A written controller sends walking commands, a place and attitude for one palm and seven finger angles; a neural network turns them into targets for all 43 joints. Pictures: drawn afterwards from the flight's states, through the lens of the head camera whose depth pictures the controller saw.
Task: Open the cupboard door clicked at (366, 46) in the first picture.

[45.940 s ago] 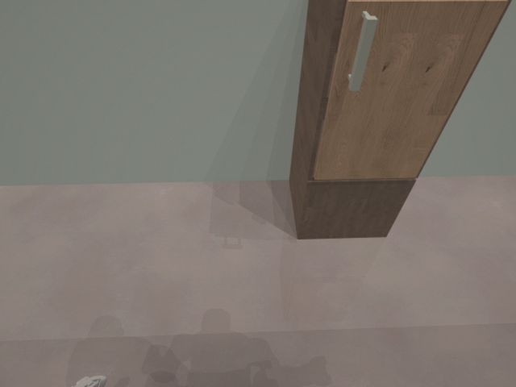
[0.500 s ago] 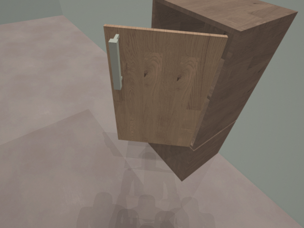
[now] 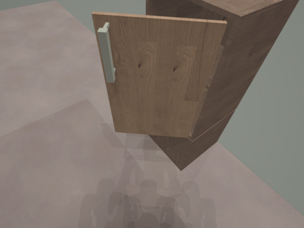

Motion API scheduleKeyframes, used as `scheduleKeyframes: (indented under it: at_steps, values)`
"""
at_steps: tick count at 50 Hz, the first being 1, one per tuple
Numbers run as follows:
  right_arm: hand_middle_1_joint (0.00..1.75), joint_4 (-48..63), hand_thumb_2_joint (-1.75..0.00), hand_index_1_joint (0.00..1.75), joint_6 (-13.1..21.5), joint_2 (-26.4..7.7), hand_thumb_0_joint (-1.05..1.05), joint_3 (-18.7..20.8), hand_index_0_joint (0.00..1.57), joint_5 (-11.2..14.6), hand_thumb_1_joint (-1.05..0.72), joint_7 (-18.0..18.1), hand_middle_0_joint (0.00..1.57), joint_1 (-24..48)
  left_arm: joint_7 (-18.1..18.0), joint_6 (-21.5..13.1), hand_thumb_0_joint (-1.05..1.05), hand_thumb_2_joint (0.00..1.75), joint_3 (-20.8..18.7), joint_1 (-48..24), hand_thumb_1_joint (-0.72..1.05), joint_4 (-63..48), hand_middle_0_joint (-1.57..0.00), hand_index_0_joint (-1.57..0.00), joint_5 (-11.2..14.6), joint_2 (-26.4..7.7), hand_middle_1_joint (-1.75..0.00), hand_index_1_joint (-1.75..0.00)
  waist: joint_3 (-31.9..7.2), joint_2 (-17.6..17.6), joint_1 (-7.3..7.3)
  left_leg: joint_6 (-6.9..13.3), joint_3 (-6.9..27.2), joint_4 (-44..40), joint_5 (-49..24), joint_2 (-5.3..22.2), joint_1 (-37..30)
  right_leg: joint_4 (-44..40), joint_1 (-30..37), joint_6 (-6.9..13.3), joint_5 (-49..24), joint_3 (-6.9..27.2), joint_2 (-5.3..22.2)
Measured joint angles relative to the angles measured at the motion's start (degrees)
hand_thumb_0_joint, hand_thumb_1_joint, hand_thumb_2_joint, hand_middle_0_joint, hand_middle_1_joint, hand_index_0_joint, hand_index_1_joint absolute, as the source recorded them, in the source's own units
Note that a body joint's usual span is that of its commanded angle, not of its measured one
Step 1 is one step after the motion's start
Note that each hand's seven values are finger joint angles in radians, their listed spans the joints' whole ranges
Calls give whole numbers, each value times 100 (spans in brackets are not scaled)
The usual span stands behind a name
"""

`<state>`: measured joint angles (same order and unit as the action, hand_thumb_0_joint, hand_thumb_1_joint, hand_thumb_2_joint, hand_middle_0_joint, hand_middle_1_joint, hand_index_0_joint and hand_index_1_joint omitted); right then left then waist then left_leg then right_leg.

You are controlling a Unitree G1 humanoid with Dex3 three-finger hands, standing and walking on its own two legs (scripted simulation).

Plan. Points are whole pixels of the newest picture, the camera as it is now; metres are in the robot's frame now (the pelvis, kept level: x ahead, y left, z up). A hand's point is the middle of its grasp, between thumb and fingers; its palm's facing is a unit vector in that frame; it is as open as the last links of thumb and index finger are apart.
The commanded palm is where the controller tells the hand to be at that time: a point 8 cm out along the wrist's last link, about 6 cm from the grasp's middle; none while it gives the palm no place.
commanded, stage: come to a stop and stand still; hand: left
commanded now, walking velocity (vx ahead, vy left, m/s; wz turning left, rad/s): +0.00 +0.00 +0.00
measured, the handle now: (109, 54) +0.58 +0.17 +0.15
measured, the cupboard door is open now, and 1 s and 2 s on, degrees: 48 48 48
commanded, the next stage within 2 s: look again from close up in 0.72 s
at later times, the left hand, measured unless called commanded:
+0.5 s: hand out of the picture -0.01 +0.25 -0.16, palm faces +0.02 -0.96 -0.26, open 7.4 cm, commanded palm none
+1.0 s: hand out of the picture -0.05 +0.24 -0.17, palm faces +0.02 -0.98 -0.21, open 7.4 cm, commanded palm none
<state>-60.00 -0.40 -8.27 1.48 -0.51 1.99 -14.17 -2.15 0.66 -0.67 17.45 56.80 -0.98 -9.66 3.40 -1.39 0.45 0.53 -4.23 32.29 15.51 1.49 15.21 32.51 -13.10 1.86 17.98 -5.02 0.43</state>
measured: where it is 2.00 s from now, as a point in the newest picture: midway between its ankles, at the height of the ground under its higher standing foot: outside the picture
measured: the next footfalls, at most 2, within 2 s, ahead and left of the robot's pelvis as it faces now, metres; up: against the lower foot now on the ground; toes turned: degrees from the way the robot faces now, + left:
none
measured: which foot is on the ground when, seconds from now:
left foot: down 0.00-1.00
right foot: down 0.00-1.00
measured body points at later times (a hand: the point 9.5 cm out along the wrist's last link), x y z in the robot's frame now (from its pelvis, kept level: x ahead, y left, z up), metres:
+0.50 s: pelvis -0.05 +0.04 +0.00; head -0.06 +0.04 +0.45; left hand -0.01 +0.30 -0.14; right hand +0.01 -0.23 -0.13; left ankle +0.02 +0.11 -0.73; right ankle +0.00 -0.09 -0.73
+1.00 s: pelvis -0.04 +0.05 +0.01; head -0.05 +0.05 +0.46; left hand -0.05 +0.29 -0.15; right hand +0.00 -0.21 -0.14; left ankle +0.02 +0.11 -0.73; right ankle +0.00 -0.09 -0.73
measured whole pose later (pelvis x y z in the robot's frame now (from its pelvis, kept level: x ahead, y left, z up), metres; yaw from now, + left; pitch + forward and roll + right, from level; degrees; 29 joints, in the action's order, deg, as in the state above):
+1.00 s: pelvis -0.04 +0.05 +0.01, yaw +1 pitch -2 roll -1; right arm -62.7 0.3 -13.0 1.2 -0.7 -0.3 -13.2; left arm -0.7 -0.1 0.4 18.6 62.3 -1.4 -12.5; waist 0.1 -0.6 -0.2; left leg 4.3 -5.0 23.3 7.7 -2.3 14.4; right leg 24.5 -12.6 -1.4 10.2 -2.8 2.7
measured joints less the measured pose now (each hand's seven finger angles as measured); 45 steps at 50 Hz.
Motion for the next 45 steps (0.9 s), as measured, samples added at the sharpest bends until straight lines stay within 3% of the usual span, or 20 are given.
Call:
scheduleKeyframes:
  at_steps: [12, 27, 45]
  values:
    - [30, 497, -90, 30, 35, -276, 0, 80, 20, -107, -91, -179, 20, -97, 60, 29, 0, 90, -52, -228, 91, -384, -20, -20, -14, -354, -30, -30, -360, 121, 40, 192, -2, 175, -143, -87, 225, 59, -155, -123, -221, -7, 98]
    - [30, 259, -90, 30, 32, -602, 0, 48, 21, -92, -90, -246, 20, -13, 178, -20, 0, 90, -34, -48, 90, -61, -20, -20, -39, -516, -30, -30, -314, 142, -23, 319, -55, -450, -654, -251, 178, -434, -166, -211, -619, 122, 169]
    - [30, -202, -90, 30, 64, -559, 0, -8, 21, -31, -90, -230, 20, 79, 162, -53, 0, 90, 84, 129, 90, 507, -20, -20, -48, -355, -30, -30, -339, 61, -69, 369, -67, -821, -774, -372, -26, -746, 11, -298, -784, 216, 222]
